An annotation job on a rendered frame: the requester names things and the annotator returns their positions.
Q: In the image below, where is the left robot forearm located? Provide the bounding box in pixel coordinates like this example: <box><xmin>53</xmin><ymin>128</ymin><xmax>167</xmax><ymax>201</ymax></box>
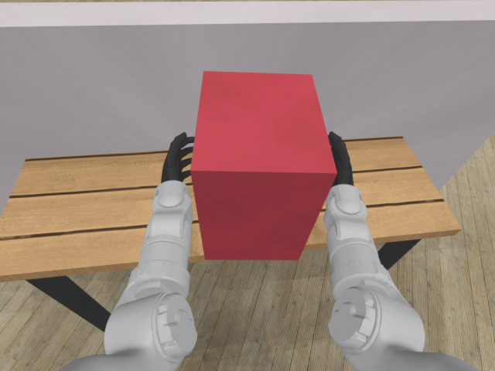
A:
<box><xmin>104</xmin><ymin>180</ymin><xmax>193</xmax><ymax>352</ymax></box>

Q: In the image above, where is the robot right hand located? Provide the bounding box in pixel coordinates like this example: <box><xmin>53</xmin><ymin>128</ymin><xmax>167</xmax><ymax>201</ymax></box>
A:
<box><xmin>328</xmin><ymin>131</ymin><xmax>353</xmax><ymax>188</ymax></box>

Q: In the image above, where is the robot left hand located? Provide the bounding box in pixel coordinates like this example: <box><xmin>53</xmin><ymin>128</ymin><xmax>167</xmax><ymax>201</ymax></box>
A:
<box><xmin>161</xmin><ymin>132</ymin><xmax>195</xmax><ymax>183</ymax></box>

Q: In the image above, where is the table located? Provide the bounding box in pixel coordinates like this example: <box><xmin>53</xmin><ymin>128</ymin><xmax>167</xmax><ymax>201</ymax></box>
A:
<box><xmin>0</xmin><ymin>136</ymin><xmax>463</xmax><ymax>332</ymax></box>

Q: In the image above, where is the carton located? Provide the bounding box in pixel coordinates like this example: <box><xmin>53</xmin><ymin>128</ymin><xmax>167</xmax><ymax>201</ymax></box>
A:
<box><xmin>190</xmin><ymin>71</ymin><xmax>337</xmax><ymax>260</ymax></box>

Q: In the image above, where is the left robot upper arm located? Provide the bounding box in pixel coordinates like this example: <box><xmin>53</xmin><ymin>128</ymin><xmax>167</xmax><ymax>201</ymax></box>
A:
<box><xmin>57</xmin><ymin>291</ymin><xmax>197</xmax><ymax>371</ymax></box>

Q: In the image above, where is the right robot forearm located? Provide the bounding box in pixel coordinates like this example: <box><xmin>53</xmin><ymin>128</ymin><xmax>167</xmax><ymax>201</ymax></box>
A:
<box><xmin>323</xmin><ymin>184</ymin><xmax>410</xmax><ymax>306</ymax></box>

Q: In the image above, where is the right robot upper arm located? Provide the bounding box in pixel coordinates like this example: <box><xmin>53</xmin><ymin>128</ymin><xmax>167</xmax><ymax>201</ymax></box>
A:
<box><xmin>328</xmin><ymin>286</ymin><xmax>479</xmax><ymax>371</ymax></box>

